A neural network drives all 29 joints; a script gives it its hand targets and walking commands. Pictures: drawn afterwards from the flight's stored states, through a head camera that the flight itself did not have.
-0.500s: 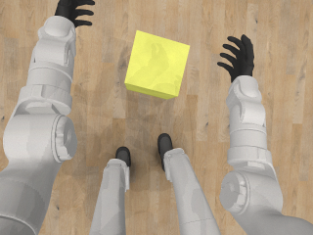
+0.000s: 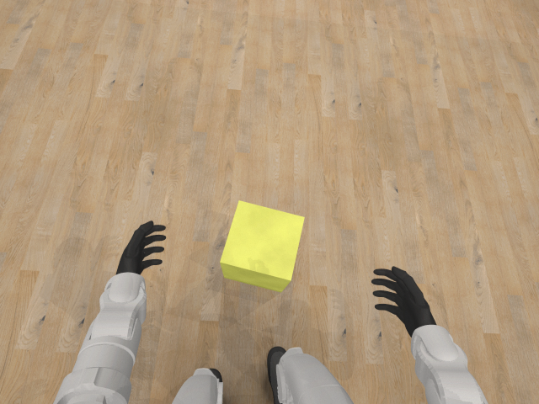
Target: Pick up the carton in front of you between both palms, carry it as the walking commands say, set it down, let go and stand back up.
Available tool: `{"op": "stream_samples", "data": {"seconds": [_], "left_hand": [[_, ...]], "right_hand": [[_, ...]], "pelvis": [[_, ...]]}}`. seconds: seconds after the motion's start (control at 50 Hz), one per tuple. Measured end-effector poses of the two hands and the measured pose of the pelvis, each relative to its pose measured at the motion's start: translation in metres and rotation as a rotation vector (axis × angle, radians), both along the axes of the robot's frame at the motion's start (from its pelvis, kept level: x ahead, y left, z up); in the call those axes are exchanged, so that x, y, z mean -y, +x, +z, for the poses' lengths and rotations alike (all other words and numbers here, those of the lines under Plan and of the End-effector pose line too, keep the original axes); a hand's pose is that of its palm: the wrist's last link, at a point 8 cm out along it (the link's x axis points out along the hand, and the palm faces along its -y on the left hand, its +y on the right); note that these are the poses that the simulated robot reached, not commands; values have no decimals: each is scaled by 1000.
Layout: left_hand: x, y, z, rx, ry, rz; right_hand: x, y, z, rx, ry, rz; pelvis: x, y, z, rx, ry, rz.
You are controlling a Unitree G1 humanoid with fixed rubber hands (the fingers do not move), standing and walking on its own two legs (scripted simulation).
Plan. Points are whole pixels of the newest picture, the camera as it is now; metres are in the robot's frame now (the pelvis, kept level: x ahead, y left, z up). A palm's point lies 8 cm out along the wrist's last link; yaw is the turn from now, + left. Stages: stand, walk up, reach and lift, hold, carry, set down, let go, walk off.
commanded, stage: let go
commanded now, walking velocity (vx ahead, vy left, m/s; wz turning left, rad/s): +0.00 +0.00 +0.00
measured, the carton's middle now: (261, 249) +0.47 -0.06 -0.62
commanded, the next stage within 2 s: stand in 0.84 s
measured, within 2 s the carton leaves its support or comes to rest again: neither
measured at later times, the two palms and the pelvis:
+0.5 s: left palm (44, 367) +0.19 +0.27 -0.04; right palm (401, 332) +0.19 -0.20 -0.04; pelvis +0.03 +0.04 +0.03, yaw -1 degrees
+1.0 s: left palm (25, 403) +0.15 +0.29 -0.05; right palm (436, 348) +0.16 -0.26 -0.06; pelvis +0.02 +0.01 +0.02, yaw -1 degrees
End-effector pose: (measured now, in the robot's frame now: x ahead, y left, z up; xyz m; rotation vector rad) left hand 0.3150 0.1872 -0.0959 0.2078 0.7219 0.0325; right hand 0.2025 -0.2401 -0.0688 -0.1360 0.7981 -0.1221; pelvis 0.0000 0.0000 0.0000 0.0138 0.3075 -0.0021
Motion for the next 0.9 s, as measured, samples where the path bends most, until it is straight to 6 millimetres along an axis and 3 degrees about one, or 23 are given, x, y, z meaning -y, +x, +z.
{"op": "stream_samples", "data": {"seconds": [0.16,0.46,0.58,0.84,0.9], "left_hand": [[-23,-39,22,-15,-2,1],[-77,-119,53,-61,-9,47],[-81,-133,53,-57,-4,62],[-60,-137,53,-56,-11,47],[-69,-145,47,-90,63,46]], "right_hand": [[-11,-24,20,-12,0,-7],[-40,-15,28,9,1,39],[-37,-15,30,-2,-39,28],[-19,-32,31,-37,-59,8],[-7,-35,22,-31,-103,19]], "pelvis": [[-7,19,14,126,-13,-10],[-34,30,27,305,-32,-12],[-36,27,25,345,-30,-19],[-20,14,22,402,-23,-23],[-17,14,21,362,-23,-16]]}}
